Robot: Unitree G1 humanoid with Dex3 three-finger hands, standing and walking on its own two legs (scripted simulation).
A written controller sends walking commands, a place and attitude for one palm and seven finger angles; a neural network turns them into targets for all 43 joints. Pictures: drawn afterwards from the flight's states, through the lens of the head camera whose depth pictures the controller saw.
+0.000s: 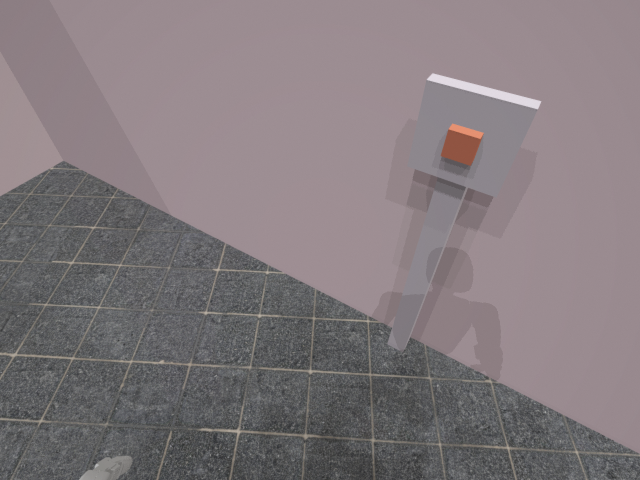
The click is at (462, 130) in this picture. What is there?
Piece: button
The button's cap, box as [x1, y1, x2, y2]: [441, 124, 483, 165]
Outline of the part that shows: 452,124 448,129 441,155 470,165 483,133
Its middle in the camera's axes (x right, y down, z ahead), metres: +0.25 -0.17 +0.69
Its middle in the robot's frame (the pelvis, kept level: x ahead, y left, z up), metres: +0.65 -0.22 +0.09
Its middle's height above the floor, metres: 0.86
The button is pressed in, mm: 0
